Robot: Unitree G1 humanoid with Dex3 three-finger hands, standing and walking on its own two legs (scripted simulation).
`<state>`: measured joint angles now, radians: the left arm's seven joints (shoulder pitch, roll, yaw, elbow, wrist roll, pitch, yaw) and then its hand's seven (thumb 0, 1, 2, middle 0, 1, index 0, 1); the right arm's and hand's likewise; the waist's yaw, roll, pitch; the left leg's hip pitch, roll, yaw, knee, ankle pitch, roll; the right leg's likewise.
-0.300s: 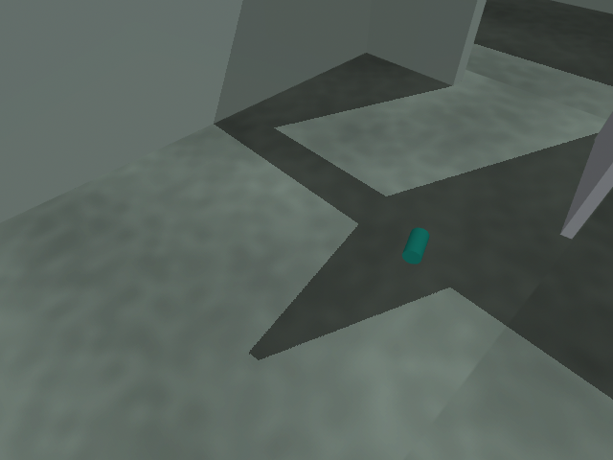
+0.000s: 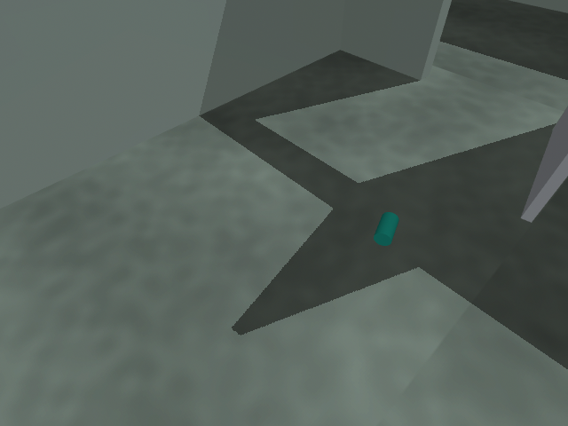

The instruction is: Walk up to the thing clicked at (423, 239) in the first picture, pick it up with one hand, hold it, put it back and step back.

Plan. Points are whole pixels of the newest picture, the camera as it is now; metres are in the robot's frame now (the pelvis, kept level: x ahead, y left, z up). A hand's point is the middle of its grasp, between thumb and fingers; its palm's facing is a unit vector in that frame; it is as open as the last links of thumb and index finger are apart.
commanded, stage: stand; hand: left
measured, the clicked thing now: (386, 228) +1.06 -0.43 -0.74
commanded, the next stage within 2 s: walk up in 0.82 s
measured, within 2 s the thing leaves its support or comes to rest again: neither
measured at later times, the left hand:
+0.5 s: hand out of the picture +0.07 +0.25 -0.16, palm faces -0.02 -0.94 -0.34, open 7.4 cm
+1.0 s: hand out of the picture +0.10 +0.27 -0.15, palm faces -0.19 -0.91 -0.38, open 7.4 cm
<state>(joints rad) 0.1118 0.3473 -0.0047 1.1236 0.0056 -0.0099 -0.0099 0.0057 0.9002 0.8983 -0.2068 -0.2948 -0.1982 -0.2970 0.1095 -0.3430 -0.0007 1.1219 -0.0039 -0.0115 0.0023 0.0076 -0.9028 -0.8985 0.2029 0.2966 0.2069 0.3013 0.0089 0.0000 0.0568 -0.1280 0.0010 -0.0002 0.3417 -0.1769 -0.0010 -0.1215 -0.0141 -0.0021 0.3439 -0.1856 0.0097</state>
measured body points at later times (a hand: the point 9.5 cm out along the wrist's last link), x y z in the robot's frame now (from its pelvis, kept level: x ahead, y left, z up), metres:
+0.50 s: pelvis +0.00 +0.00 +0.00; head +0.01 +0.00 +0.45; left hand +0.07 +0.30 -0.13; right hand +0.08 -0.30 -0.13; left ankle +0.01 +0.12 -0.75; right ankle +0.00 -0.13 -0.75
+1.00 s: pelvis +0.02 +0.00 -0.01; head +0.03 -0.02 +0.44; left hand +0.11 +0.31 -0.12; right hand +0.08 -0.34 -0.12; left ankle +0.01 +0.12 -0.75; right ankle +0.01 -0.12 -0.72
